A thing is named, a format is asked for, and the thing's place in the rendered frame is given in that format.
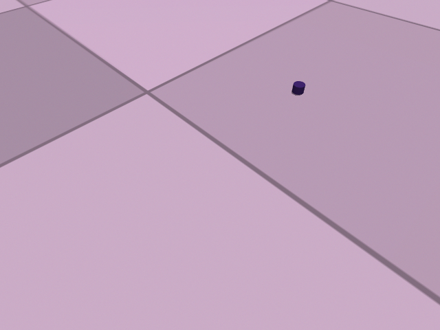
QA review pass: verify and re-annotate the tin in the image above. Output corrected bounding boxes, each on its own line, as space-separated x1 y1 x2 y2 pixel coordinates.
292 81 305 95

